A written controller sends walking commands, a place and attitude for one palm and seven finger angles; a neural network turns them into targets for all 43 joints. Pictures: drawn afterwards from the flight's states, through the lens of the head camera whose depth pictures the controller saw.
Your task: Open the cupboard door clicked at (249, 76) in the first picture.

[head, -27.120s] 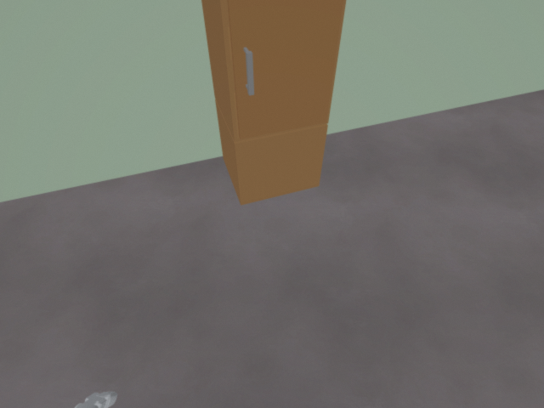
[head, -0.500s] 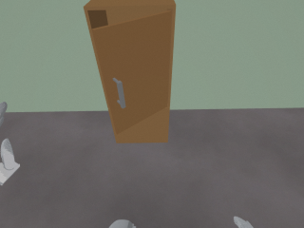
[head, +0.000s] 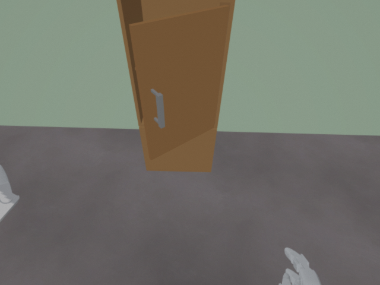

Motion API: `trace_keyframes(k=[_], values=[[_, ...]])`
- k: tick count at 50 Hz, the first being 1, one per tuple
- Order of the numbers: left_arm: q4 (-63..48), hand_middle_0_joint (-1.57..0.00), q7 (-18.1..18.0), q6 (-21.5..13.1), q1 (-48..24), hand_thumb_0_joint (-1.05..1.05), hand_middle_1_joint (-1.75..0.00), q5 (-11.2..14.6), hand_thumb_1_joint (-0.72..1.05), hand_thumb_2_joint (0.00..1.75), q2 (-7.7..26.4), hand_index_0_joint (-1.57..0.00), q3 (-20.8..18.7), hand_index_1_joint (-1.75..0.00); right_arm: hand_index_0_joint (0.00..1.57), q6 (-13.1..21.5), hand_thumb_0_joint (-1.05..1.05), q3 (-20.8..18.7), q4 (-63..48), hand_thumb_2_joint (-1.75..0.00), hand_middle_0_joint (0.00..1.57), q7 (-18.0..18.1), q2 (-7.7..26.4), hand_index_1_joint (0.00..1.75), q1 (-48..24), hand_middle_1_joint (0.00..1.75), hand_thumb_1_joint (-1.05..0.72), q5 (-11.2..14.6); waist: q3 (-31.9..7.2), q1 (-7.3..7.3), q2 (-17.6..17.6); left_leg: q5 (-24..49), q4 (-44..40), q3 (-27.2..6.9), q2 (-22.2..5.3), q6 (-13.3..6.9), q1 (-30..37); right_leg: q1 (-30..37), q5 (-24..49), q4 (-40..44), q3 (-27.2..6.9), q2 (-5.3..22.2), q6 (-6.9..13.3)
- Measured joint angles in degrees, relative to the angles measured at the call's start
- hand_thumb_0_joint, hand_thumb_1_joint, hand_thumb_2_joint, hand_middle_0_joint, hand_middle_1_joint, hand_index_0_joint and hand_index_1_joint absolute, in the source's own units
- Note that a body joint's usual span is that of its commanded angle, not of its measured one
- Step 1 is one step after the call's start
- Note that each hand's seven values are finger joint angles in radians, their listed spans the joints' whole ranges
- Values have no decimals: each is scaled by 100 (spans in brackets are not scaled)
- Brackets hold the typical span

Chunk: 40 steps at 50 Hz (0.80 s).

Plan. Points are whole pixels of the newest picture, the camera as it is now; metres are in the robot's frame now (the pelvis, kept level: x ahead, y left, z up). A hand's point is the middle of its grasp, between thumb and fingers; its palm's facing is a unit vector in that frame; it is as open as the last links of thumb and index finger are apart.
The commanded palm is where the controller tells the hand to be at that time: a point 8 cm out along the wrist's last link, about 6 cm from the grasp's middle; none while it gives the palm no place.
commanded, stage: stop stepping back and stand still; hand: left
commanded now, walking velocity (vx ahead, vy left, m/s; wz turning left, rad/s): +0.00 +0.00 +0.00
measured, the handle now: (157, 108) +0.73 +0.16 -0.05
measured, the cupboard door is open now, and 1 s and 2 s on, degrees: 39 39 39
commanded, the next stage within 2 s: let the arm hang, fingers relaxed in 0.58 s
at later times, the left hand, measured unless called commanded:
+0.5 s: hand (13, 193) +0.21 +0.30 +0.16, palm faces +0.38 -0.79 -0.49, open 7.4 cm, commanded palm +0.15 +0.34 +0.18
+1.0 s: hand out of the picture +0.06 +0.18 -0.16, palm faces -0.04 -0.98 -0.18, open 7.1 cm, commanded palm none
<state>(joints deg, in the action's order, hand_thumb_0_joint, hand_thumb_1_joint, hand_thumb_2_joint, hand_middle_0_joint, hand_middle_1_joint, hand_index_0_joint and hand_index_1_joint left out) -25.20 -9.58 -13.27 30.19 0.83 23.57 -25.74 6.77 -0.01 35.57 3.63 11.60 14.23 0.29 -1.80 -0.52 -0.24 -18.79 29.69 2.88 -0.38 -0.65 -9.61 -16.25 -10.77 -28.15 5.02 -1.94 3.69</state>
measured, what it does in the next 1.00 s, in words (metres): stands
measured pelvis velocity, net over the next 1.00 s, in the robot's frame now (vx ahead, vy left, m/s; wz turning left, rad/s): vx -0.03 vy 0.01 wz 0.00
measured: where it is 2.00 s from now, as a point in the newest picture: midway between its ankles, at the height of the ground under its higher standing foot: outside the picture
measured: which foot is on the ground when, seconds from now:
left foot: down 0.00-1.00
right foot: down 0.00-1.00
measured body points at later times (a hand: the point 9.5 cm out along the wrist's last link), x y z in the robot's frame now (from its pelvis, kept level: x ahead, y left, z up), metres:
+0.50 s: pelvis +0.01 +0.04 +0.00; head +0.02 +0.04 +0.45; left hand +0.19 +0.34 +0.19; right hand +0.17 -0.19 -0.08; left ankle -0.03 +0.11 -0.73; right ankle +0.05 -0.08 -0.73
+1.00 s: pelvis -0.03 +0.01 +0.00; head +0.01 +0.02 +0.44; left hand +0.06 +0.23 -0.15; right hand +0.03 -0.25 -0.14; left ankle -0.03 +0.11 -0.73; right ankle +0.05 -0.08 -0.73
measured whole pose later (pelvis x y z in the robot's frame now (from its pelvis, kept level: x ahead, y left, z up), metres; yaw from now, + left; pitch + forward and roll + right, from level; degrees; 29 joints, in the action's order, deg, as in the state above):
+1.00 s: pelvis -0.03 +0.01 +0.00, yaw +0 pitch -1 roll +1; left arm 46.2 -0.6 2.8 14.6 -1.2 10.0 0.3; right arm -0.7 0.1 52.8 -0.4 14.1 13.2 -1.6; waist 5.4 -1.7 -2.5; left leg -16.9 30.3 4.1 2.0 -2.1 -12.2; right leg -20.0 -10.0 -31.2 3.7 0.5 2.9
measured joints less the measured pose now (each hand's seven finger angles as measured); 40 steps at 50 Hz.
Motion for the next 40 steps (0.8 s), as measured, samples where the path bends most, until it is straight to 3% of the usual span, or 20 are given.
trace_keyframes(k=[4,8,13,19,25,34,36,38,40], values=[[227,-20,67,96,-54,1,-30,13,89,90,-248,-21,262,-30,20,-67,1,44,95,-90,20,-81,6,30,-75,30,-90,17,71,32,226,-112,191,-18,-37,-61,-107,21,18,77,16,-33,-44],[185,-21,119,213,-21,1,-30,7,89,90,-314,-21,464,-30,20,-167,1,107,171,-90,21,-85,-58,30,-111,30,-90,-6,218,69,103,-33,9,28,49,-145,-32,58,81,190,-39,38,-129],[-239,-21,111,242,73,1,-30,11,89,90,-101,-22,329,-30,20,-121,1,142,31,-90,21,-22,-143,30,-67,30,-90,-36,407,89,-112,81,-258,104,188,-208,120,66,66,163,-132,162,-233],[-445,-21,105,95,106,1,-30,80,89,90,71,-21,94,-30,20,-118,1,100,-59,-90,21,-52,-129,30,-188,30,-90,-1,463,14,-41,14,-206,133,215,-248,149,102,28,141,-166,186,-291],[-205,-21,171,170,253,1,-30,121,89,90,-24,-21,165,-30,20,-228,1,49,-128,-90,21,-55,-83,30,-281,30,-90,38,393,-47,48,-8,-183,176,218,-265,141,87,36,133,-209,184,-315],[-268,-21,135,209,168,1,-30,90,89,90,-169,-22,293,-30,20,-234,1,37,-139,-90,21,25,-4,30,-206,30,-90,26,432,97,28,72,-210,159,210,-242,126,72,96,143,-188,181,-276],[552,-20,318,88,-274,1,-30,-49,89,90,-89,-21,671,-30,20,1,1,-66,206,-90,21,-201,121,30,-265,30,-90,37,336,137,126,42,-11,91,235,-240,-91,-98,54,-18,-115,229,-261],[1871,-20,600,537,-825,0,-30,-178,90,90,-158,-21,1195,-30,20,-139,1,-96,559,-90,21,-374,335,30,-424,30,-90,-30,237,162,269,-5,176,87,290,-270,-273,-308,-36,-272,-111,297,-255],[3277,-20,775,1038,-1208,0,-30,-257,90,90,-362,-20,1622,-30,20,-319,1,-109,800,-90,21,-433,469,30,-573,30,-90,-100,200,94,366,-38,296,143,345,-304,-388,-503,-125,-531,-170,355,-257]])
